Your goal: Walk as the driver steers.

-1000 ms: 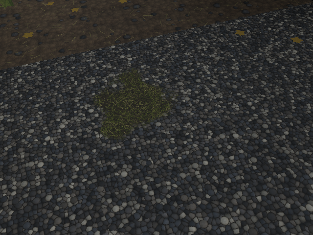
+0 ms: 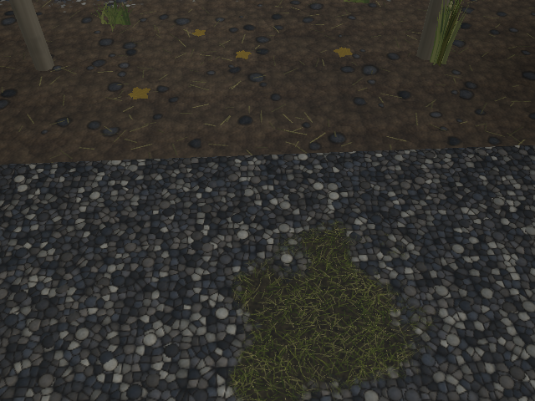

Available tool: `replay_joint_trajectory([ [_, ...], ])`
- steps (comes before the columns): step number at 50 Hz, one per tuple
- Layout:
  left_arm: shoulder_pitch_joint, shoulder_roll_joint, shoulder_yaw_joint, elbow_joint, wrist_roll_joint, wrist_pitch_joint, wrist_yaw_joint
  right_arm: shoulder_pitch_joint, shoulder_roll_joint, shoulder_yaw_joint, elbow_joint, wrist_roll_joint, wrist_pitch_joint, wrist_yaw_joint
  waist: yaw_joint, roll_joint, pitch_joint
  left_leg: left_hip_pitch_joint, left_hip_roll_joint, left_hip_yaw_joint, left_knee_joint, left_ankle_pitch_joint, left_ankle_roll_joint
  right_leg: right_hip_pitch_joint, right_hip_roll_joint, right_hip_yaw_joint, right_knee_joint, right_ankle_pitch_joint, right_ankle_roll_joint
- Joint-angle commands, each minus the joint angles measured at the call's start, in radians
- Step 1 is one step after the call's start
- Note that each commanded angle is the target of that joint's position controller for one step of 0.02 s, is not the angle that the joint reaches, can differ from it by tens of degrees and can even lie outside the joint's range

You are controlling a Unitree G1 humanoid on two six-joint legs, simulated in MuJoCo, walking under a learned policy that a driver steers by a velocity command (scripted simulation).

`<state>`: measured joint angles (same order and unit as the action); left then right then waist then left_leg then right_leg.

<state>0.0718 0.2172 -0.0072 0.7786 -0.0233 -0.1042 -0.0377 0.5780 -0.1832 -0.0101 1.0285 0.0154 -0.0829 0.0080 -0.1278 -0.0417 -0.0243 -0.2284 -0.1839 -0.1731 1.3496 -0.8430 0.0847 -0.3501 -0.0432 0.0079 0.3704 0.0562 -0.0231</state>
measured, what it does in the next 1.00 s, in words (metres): goes down: left foot, then right foot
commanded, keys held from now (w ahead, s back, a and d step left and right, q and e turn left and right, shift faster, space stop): w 1.00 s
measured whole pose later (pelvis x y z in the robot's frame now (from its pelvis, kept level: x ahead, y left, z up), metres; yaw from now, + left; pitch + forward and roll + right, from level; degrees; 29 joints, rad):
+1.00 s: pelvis +0.54 -0.03 -0.02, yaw +0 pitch +4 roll +1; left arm -0.01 0.23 0.05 0.85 -0.01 -0.10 -0.03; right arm 0.37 -0.25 -0.07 0.99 0.02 -0.07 -0.01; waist -0.06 0.01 0.01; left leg -0.15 0.01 -0.02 0.72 -0.45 0.01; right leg -0.49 0.00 -0.03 0.53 -0.12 -0.05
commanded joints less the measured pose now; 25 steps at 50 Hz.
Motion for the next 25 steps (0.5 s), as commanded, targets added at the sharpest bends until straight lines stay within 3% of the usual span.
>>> replay_joint_trajectory([
  [1,0.603,0.234,0.093,0.158,-0.02,0.017,0.007,0.126,-0.05,0.006,-0.062,0.062,-0.025,-0.015,0.242,-0.233,-0.41,-0.823,0.047,-0.049,0.802,-0.023,-0.068,1.059,-0.423,0.482,0.292,0.44,-0.335],
  [2,0.586,0.265,0.107,0.183,-0.032,0.037,0.015,0.014,-0.066,0.008,-0.141,0.096,-0.043,-0.021,0.245,-0.268,-0.361,-1.039,0.111,0.012,0.793,0.098,-0.078,1.042,-0.47,0.641,0.099,-0.103,-0.394],
  [3,0.475,0.097,0.071,0.157,-0.005,0.038,0.038,-0.223,-0.121,-0.012,-0.197,0.08,-0.029,-0.048,0.249,0.011,-0.19,-1.085,0.185,0.084,0.676,0.308,-0.052,0.822,-0.405,0.594,-0.067,-0.446,-0.318],
  [4,0.36,0.112,0.059,0.135,0.014,0.026,0.047,-0.303,-0.114,-0.016,-0.229,0.063,-0.022,-0.061,0.206,0.044,-0.079,-0.987,0.211,0.091,0.596,0.416,-0.062,0.566,-0.417,0.626,-0.11,-0.389,-0.322],
  [5,0.268,0.087,0.041,0.132,0.025,0.011,0.04,-0.3,-0.087,-0.011,-0.233,0.022,-0.005,-0.062,0.133,0.103,-0.002,-0.879,0.248,0.07,0.545,0.455,-0.06,0.314,-0.391,0.59,-0.119,-0.283,-0.304],
  [6,0.238,0.03,0.02,0.153,0.023,-0.006,0.028,-0.315,-0.076,-0.02,-0.239,0.014,0.006,-0.051,0.086,0.066,0.092,-0.846,0.28,0.014,0.374,0.539,-0.033,0.165,-0.31,0.457,-0.124,-0.273,-0.24],
  [7,0.165,0.031,0.016,0.152,0.025,-0.007,0.028,-0.313,-0.048,-0.015,-0.26,0.011,0.01,-0.045,0.037,0.014,0.156,-0.698,0.295,0.065,0.113,0.582,-0.042,-0.068,-0.187,0.252,-0.174,-0.254,-0.184],
  [8,0.168,0.049,0.022,0.143,0.031,-0.004,0.03,-0.324,-0.055,-0.023,-0.262,-0.004,0.004,-0.046,0.052,-0.009,0.139,-0.575,0.279,0.115,-0.089,0.685,-0.059,-0.135,-0.098,0.142,-0.203,-0.177,-0.167],
  [9,0.207,0.091,0.031,0.148,0.04,-0.006,0.042,-0.339,-0.047,-0.024,-0.266,-0.023,-0.003,-0.043,0.065,-0.049,0.092,-0.466,0.28,0.135,-0.249,0.803,-0.079,-0.152,-0.092,0.115,-0.193,-0.037,-0.18],
  [10,0.23,0.107,0.037,0.155,0.029,-0.003,0.052,-0.374,-0.032,-0.019,-0.274,-0.027,-0.009,-0.037,0.076,-0.045,0.055,-0.386,0.276,0.137,-0.398,0.885,-0.091,-0.126,-0.085,0.082,-0.177,0.057,-0.178],
  [12,0.281,0.158,0.056,0.168,0.001,0.003,0.064,-0.486,-0.014,-0.008,-0.311,-0.005,-0.007,-0.025,0.113,-0.033,0.015,-0.341,0.243,0.14,-0.599,0.96,-0.101,-0.011,-0.126,0.104,-0.186,0.114,-0.183],
  [13,0.287,0.176,0.065,0.173,-0.011,0.008,0.068,-0.536,-0.027,-0.009,-0.332,0.002,-0.005,-0.018,0.124,-0.033,0.028,-0.358,0.243,0.134,-0.652,0.962,-0.094,0.051,-0.148,0.12,-0.19,0.112,-0.18],
  [16,0.369,0.153,0.074,0.198,-0.02,0.023,0.065,-0.667,-0.069,-0.021,-0.375,0.005,-0.001,0.003,0.181,0.005,0.067,-0.424,0.237,0.136,-0.767,0.943,-0.064,0.221,-0.191,0.143,-0.155,0.04,-0.166],
  [19,0.419,0.151,0.082,0.22,-0.005,0.044,0.06,-0.72,-0.082,-0.029,-0.406,0.005,-0.009,0.022,0.192,-0.006,0.057,-0.379,0.211,0.165,-0.843,0.796,-0.024,0.33,-0.205,0.145,-0.073,0.085,-0.146],
  [20,0.413,0.163,0.085,0.217,-0.001,0.047,0.059,-0.676,-0.102,-0.04,-0.397,0.004,-0.011,0.022,0.165,-0.018,0.02,-0.277,0.188,0.187,-0.872,0.758,-0.008,0.333,-0.186,0.127,-0.013,0.197,-0.133],
  [21,0.401,0.167,0.084,0.211,0.004,0.047,0.055,-0.55,-0.144,-0.061,-0.361,0.0,-0.012,0.016,0.105,-0.023,-0.061,-0.079,0.172,0.197,-0.875,0.777,0.023,0.295,-0.139,0.086,0.121,0.319,-0.113],
  [22,0.347,0.157,0.077,0.176,0.019,0.037,0.054,-0.318,-0.223,-0.089,-0.308,-0.013,-0.013,0.007,0.002,0.019,-0.21,0.278,0.3,0.059,-0.794,0.981,0.096,0.086,-0.08,0.029,0.394,0.225,-0.073],
  [23,0.433,0.047,0.034,0.159,0.021,0.006,0.04,-0.163,-0.314,-0.115,-0.265,-0.008,-0.005,0.009,-0.007,0.252,-0.4,0.714,0.543,-0.321,-0.84,0.832,0.253,-0.332,0.049,-0.026,0.782,-0.275,-0.006],
  [24,0.404,0.108,0.052,0.176,0.01,-0.019,0.027,-0.077,-0.249,-0.102,-0.243,-0.003,0.007,0.005,-0.036,0.251,-0.448,0.749,0.568,-0.523,-0.955,0.691,0.265,-0.463,0.063,0.108,0.905,-0.632,-0.013],
  [25,0.302,0.168,0.077,0.145,-0.016,-0.024,0.029,-0.181,-0.219,-0.09,-0.253,-0.004,0.009,-0.002,-0.01,0.202,-0.271,0.621,0.538,-0.407,-0.996,0.642,0.22,-0.564,0.014,0.093,0.947,-0.564,-0.018],
])
Velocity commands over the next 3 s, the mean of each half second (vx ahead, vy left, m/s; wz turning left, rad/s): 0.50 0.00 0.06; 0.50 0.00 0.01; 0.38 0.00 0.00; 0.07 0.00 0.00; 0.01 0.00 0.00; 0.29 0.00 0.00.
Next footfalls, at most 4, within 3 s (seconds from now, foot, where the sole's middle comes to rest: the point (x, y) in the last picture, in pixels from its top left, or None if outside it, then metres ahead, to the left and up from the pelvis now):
0.42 left None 0.40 0.11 -0.78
0.96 right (292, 340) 0.68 -0.13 -0.78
1.44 left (207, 264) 0.96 0.09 -0.78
1.76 right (290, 272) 0.90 -0.15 -0.78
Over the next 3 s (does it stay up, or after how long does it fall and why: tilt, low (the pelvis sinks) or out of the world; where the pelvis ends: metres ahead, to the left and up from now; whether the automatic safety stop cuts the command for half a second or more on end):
stays up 1.02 0.00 0.00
